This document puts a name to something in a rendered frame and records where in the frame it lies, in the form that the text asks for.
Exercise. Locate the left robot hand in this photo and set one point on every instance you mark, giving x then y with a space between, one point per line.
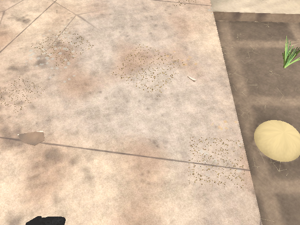
39 220

